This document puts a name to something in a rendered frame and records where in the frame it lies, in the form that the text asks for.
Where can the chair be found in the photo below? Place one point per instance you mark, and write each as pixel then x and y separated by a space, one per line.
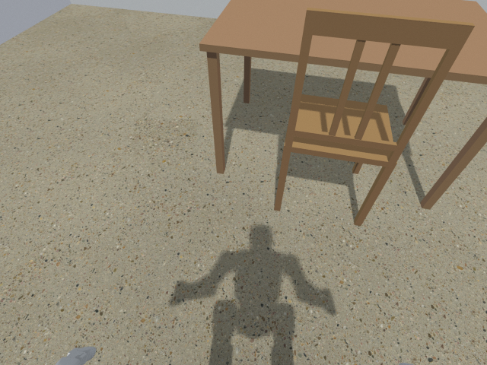
pixel 356 131

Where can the table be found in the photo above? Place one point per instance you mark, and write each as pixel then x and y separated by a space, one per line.
pixel 273 29

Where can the robot left hand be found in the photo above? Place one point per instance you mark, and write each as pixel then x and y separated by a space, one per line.
pixel 78 356

